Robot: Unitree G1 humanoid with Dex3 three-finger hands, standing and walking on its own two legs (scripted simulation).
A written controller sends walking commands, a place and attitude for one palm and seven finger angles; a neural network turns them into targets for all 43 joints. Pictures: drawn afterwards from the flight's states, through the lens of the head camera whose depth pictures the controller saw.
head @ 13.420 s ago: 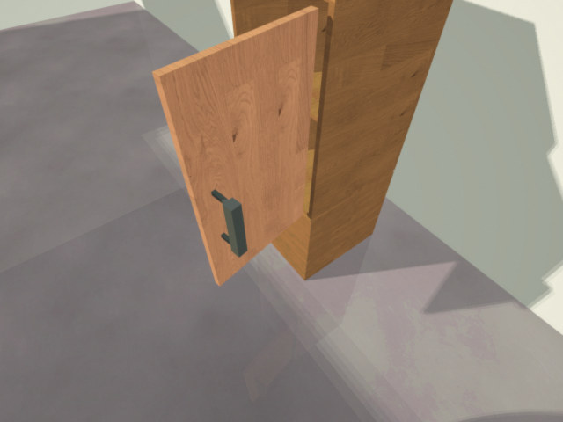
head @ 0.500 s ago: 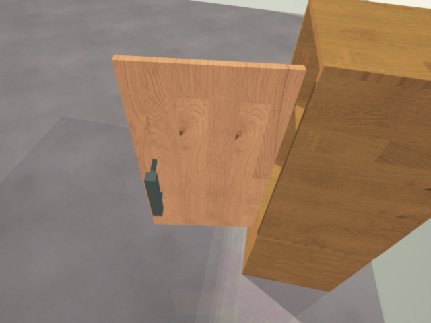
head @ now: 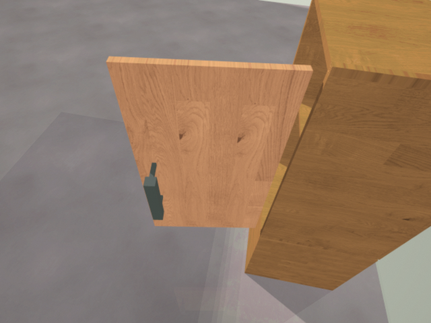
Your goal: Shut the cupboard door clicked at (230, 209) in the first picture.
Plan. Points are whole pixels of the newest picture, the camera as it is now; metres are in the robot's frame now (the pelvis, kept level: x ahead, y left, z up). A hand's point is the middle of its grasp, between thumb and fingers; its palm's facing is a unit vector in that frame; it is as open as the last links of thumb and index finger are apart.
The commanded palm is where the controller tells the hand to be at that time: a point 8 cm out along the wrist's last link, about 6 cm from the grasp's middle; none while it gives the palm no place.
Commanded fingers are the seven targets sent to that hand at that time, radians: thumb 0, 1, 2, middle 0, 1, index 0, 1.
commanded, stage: look again from close up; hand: left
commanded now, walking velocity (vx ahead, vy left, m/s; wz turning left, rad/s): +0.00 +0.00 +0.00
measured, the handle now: (156, 192) +0.42 +0.18 -0.09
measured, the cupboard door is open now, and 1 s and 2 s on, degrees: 100 100 100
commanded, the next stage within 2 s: raise the hand and make a fist in 0.42 s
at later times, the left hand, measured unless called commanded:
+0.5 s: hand out of the picture -0.01 +0.15 -0.18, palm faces +0.01 -0.99 -0.16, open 7.4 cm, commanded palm none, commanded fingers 0.00 0.90 0.90 -0.20 -0.30 -0.20 -0.30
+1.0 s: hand out of the picture +0.11 +0.15 -0.09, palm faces +0.19 -0.98 -0.02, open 5.9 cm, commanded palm +0.11 +0.20 -0.07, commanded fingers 0.00 0.90 0.90 -0.64 -0.78 -0.64 -0.78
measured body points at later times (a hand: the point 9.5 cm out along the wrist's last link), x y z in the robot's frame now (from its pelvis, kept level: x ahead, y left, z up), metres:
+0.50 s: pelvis +0.00 -0.01 +0.00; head +0.02 +0.01 +0.45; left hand -0.01 +0.21 -0.17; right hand +0.00 -0.23 -0.15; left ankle -0.04 +0.04 -0.74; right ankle -0.04 -0.15 -0.74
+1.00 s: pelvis -0.05 -0.06 -0.12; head +0.00 -0.04 +0.33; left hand +0.09 +0.21 -0.09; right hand +0.21 -0.28 -0.14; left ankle -0.04 +0.04 -0.74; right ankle +0.02 -0.12 -0.74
